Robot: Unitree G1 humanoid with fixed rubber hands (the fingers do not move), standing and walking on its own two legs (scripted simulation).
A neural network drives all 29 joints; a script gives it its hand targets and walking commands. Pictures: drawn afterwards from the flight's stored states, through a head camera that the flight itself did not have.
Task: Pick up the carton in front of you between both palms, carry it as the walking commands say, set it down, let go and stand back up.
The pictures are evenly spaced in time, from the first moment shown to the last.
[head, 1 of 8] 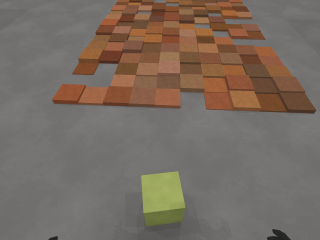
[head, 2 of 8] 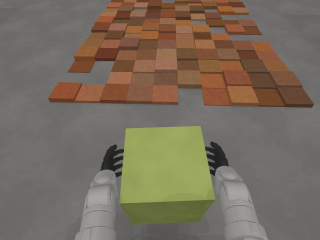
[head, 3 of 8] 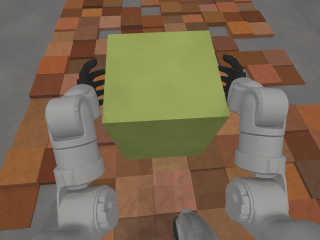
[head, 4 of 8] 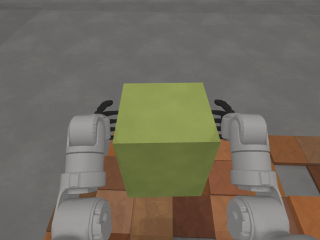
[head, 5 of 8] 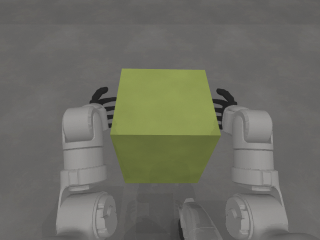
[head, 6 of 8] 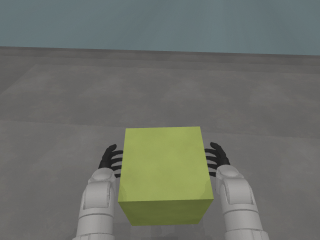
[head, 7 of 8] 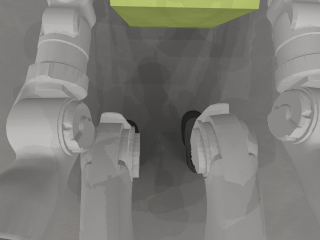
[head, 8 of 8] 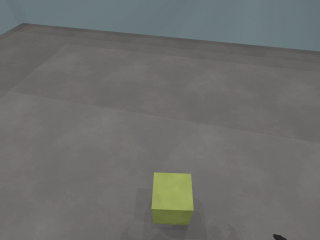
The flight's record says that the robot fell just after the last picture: no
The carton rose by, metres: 0.79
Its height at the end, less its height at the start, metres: +0.00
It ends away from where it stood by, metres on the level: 6.61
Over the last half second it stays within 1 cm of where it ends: yes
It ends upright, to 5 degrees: yes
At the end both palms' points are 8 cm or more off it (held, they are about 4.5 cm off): yes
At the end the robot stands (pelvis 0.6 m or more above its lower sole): yes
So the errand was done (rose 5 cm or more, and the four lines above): yes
